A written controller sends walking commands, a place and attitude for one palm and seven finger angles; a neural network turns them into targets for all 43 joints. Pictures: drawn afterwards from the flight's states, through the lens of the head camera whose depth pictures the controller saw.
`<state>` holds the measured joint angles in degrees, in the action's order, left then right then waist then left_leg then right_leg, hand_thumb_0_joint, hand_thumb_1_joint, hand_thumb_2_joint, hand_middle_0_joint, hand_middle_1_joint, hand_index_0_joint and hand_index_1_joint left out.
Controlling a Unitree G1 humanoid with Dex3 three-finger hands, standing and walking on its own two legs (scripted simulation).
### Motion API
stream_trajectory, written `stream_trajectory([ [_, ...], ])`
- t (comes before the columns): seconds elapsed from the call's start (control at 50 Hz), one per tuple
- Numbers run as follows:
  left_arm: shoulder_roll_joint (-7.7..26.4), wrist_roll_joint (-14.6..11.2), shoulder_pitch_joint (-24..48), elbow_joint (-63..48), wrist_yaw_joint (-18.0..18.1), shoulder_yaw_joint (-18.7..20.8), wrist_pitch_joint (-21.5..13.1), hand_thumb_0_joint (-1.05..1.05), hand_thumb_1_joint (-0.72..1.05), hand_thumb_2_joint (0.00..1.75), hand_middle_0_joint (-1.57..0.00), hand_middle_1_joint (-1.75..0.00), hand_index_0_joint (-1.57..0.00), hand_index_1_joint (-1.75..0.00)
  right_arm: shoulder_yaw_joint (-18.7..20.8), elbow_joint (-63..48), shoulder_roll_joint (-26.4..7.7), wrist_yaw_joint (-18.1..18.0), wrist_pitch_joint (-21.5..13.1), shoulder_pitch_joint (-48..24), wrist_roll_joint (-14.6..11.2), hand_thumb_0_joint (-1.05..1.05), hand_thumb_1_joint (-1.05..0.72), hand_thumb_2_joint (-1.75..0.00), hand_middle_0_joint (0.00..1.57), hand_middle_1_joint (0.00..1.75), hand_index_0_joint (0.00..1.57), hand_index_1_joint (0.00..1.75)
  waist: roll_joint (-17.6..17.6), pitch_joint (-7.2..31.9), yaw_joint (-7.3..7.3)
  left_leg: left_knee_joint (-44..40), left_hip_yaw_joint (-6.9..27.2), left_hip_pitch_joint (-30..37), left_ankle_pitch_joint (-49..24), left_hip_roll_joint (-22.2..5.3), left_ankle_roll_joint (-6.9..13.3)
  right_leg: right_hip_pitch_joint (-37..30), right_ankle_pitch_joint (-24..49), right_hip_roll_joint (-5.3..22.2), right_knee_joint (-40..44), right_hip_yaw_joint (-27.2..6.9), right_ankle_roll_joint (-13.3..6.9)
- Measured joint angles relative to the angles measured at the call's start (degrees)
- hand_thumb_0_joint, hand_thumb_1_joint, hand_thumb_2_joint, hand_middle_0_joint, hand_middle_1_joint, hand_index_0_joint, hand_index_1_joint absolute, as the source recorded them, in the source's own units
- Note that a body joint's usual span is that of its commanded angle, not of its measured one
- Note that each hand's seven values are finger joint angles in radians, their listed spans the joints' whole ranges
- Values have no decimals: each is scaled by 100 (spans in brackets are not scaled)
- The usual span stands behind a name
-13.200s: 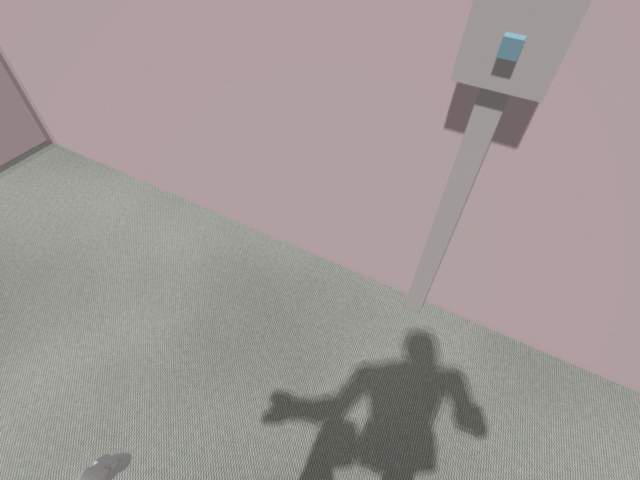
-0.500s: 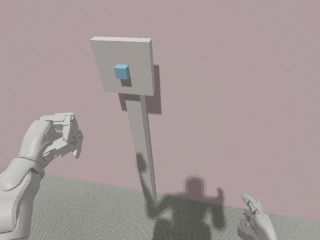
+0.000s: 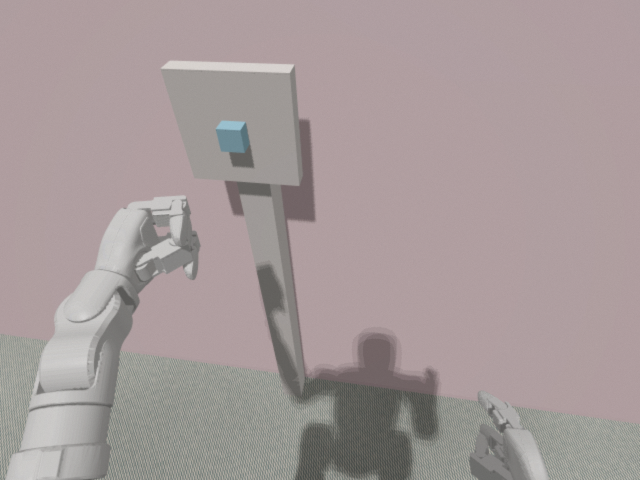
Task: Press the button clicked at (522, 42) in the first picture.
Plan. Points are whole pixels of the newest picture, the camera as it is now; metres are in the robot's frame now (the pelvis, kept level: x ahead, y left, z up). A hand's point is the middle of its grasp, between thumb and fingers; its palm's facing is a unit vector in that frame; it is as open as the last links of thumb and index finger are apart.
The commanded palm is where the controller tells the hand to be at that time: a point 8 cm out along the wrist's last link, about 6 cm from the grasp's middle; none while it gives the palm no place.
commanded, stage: aim a knuckle at the button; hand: left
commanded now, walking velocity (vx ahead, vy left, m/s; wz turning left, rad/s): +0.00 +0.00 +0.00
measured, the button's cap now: (233, 135) +0.52 +0.17 +0.20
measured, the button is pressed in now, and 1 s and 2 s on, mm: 0 0 1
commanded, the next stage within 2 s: press the button with the knuckle in 1.24 s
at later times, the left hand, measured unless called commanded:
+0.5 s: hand (230, 193) +0.41 +0.15 +0.17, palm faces -0.06 -1.00 -0.02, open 3.2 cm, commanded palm +0.40 +0.21 +0.17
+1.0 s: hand (231, 199) +0.41 +0.15 +0.17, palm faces -0.05 -1.00 -0.02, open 3.2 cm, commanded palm +0.40 +0.20 +0.17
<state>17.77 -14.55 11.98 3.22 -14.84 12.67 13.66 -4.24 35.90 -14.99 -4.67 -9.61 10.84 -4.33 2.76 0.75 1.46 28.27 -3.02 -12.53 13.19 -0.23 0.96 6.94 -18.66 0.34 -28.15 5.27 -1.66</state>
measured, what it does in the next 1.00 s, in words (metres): stands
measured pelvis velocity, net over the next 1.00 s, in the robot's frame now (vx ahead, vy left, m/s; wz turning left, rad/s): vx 0.00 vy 0.00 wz -0.03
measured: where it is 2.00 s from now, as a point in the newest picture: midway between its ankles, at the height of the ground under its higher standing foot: outside the picture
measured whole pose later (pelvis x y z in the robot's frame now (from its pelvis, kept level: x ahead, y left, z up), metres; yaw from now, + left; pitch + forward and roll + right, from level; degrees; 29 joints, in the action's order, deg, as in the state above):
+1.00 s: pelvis +0.00 +0.00 +0.00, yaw -2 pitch +1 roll +0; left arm 18.7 -11.5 33.9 36.1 -12.1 13.3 1.3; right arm -2.0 37.4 -15.5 -3.8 -3.5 15.8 -4.2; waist 2.2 1.6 -1.9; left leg 28.4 -4.1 -16.1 13.1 -1.4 0.7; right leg 11.1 -18.0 -0.7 -28.1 4.0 -2.1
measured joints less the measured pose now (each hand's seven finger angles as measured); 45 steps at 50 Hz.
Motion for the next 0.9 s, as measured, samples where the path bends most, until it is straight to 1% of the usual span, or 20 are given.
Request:
stream_trajectory([
  [0.06, -84, 59, 256, 151, 100, -181, -130, 2, 90, 90, -131, -150, -131, -150, 7, 40, 1, -15, 28, -22, 28, 1, -90, -90, 20, 30, 20, 30, -7, -65, -19, -23, 6, -22, -35, 12, 8, 26, 23, 11, 7, 7, 5],
  [0.12, -121, 65, 612, 484, 181, -243, -270, 2, 90, 90, -131, -150, -131, -150, -16, 121, 35, -21, 92, -37, 52, 1, -90, -90, 20, 30, 20, 30, -41, -60, -64, -60, -2, -39, -67, 14, 7, 61, 43, 13, 14, -1, 2],
  [0.2, -25, 123, 1179, 1242, 304, -157, -281, 2, 90, 90, -131, -150, -131, -150, -49, 182, 81, -20, 248, -7, 47, 1, -90, -90, 20, 30, 20, 30, -91, -24, -161, -91, -22, -78, -91, -11, -10, 119, 66, -11, 28, -24, -15],
  [0.28, 115, 232, 1602, 1991, 377, -87, -273, 2, 90, 90, -131, -150, -131, -150, -16, 175, 52, -16, 375, 117, 30, 1, -90, -90, 20, 30, 20, 30, -82, -19, -256, -91, -40, -152, -99, -42, -20, 196, 92, -42, 47, -46, -30],
  [0.32, 138, 257, 1714, 2211, 366, -69, -368, 2, 90, 90, -130, -150, -130, -150, 23, 180, 14, -10, 402, 201, 32, 1, -90, -90, 20, 30, 20, 30, -65, -36, -289, -88, -49, -185, -98, -52, -21, 230, 101, -52, 53, -56, -34],
  [0.46, 117, 236, 2056, 2752, 256, 51, -904, 2, 90, 90, -130, -150, -130, -150, 131, 339, -76, 3, 458, 478, 51, 1, -90, -90, 20, 30, 20, 30, -90, -6, -364, -78, -82, -248, -68, -80, -31, 308, 86, -77, 46, -94, -44],
  [0.58, 318, 337, 2434, 3485, 258, 194, -1035, 2, 90, 90, -130, -150, -130, -150, 210, 352, -119, 38, 539, 639, 40, 1, -90, -90, 20, 30, 20, 30, -113, 62, -461, -22, -110, -364, -30, -124, -49, 430, 74, -116, 13, -128, -61],
  [0.64, 345, 364, 2451, 3602, 238, 182, -1123, 2, 90, 90, -130, -150, -130, -150, 268, 307, -153, 61, 563, 723, 37, 1, -90, -90, 20, 30, 20, 30, -85, 54, -475, -3, -121, -417, -20, -131, -46, 484, 74, -121, 1, -141, -64],
  [0.76, 127, 277, 2095, 3227, 174, 218, -1403, 2, 91, 90, -130, -150, -130, -150, 312, 290, -152, 104, 584, 814, 51, 1, -90, -90, 20, 30, 20, 30, -48, 123, -425, -47, -170, -339, 1, -126, -38, 430, 65, -117, 32, -191, -50],
  [0.8, 101, 273, 2076, 3237, 185, 217, -1399, 2, 90, 90, -130, -150, -130, -150, 293, 296, -123, 106, 600, 785, 41, 1, -90, -90, 20, 30, 20, 30, -60, 150, -412, -41, -168, -317, 13, -128, -40, 405, 54, -118, 31, -191, -49],
  [0.9, 150, 349, 2074, 3255, 267, 172, -1240, 2, 90, 90, -130, -150, -130, -150, 259, 192, -69, 113, 628, 648, 18, 1, -90, -90, 20, 30, 20, 30, -58, 137, -388, -16, -158, -315, 13, -134, -40, 393, 58, -125, 19, -182, -53],
])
